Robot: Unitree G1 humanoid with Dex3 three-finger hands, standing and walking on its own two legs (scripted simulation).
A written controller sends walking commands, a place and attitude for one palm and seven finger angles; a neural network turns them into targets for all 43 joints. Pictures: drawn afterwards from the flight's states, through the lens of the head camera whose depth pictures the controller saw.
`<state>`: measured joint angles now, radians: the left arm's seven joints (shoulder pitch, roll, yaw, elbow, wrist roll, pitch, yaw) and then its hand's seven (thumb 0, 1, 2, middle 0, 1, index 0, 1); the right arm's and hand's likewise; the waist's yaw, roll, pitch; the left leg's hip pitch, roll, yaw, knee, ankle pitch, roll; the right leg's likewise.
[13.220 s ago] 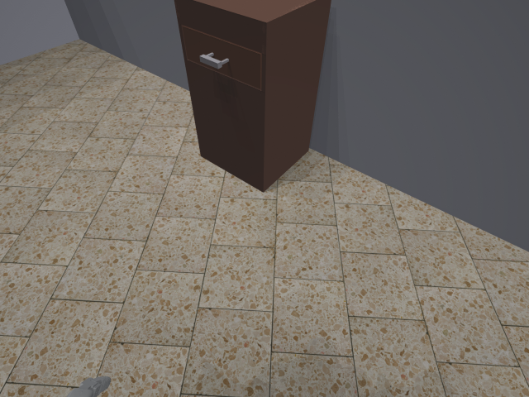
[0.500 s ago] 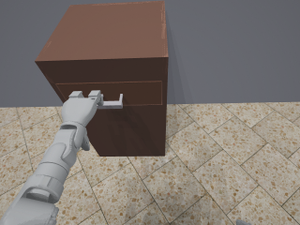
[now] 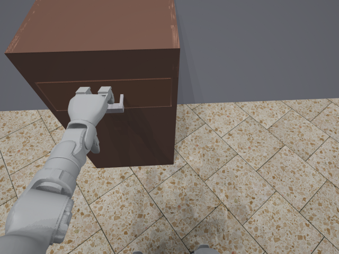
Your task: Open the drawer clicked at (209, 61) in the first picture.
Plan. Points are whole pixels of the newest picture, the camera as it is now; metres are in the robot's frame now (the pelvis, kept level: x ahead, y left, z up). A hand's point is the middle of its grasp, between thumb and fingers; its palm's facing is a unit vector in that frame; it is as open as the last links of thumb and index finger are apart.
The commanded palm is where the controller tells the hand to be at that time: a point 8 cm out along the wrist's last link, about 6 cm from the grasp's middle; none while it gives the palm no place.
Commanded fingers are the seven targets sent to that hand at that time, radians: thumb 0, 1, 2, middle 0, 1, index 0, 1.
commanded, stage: move the hooked fingers above the handle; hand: left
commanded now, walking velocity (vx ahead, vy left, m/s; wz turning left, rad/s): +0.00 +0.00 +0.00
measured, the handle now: (108, 103) +0.58 +0.20 -0.08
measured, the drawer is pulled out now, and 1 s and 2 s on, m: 0.00 0.00 0.00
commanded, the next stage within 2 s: none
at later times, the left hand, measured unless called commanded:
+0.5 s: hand (113, 103) +0.53 +0.16 -0.02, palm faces +0.00 -0.05 -1.00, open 13.8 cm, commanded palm +0.50 +0.18 +0.03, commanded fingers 0.00 -0.50 0.30 -0.30 -1.20 -0.30 -1.20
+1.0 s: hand (98, 105) +0.52 +0.20 -0.02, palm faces +0.02 +0.05 -1.00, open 13.8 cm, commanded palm +0.50 +0.19 +0.03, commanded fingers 0.00 -0.50 0.30 -0.30 -1.20 -0.30 -1.20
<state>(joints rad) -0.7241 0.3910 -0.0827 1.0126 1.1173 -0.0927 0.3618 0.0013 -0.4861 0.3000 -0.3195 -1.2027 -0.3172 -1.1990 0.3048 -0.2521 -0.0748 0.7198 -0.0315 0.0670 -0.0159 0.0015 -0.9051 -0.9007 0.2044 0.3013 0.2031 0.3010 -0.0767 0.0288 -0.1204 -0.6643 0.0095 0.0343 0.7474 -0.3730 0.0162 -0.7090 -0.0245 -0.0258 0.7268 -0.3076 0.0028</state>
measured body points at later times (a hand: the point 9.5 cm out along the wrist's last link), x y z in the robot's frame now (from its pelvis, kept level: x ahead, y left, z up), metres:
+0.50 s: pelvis +0.00 +0.01 -0.03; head +0.14 +0.00 +0.39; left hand +0.53 +0.16 +0.03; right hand -0.04 -0.27 -0.16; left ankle -0.02 +0.11 -0.71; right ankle +0.02 -0.12 -0.71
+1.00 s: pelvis +0.00 +0.00 -0.03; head +0.14 +0.00 +0.40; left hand +0.52 +0.20 +0.04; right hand +0.01 -0.28 -0.16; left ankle -0.02 +0.11 -0.71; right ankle +0.02 -0.12 -0.71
